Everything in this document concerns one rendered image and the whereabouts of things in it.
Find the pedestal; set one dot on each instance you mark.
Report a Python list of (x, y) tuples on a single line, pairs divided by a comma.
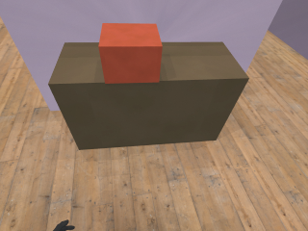
[(200, 83)]

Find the left robot hand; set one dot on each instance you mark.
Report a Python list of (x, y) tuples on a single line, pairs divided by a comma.
[(63, 226)]

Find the carton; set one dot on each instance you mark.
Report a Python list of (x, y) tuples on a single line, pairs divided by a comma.
[(130, 53)]

